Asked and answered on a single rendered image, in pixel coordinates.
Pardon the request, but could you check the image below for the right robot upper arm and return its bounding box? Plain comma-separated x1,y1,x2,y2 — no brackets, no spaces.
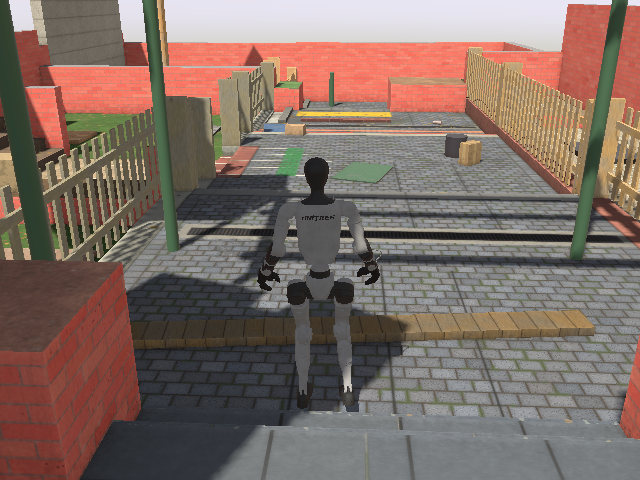
338,200,369,254

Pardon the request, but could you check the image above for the right robot shin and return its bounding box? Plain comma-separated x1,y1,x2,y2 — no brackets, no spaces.
337,323,352,393

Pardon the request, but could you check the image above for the right robot forearm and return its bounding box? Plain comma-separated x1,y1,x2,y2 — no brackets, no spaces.
358,238,378,271

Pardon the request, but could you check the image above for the left robot hand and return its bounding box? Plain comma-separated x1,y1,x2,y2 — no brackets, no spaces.
257,268,280,291

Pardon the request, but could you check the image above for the right robot hand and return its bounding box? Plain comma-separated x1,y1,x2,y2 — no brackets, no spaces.
357,266,380,285

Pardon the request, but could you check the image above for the left robot upper arm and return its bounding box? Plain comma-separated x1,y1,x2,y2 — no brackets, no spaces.
270,202,297,257

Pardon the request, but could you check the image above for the left robot forearm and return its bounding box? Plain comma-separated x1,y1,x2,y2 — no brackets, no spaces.
260,242,280,276

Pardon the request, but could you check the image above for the left robot thigh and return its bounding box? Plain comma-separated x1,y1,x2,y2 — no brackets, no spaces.
286,279,313,345

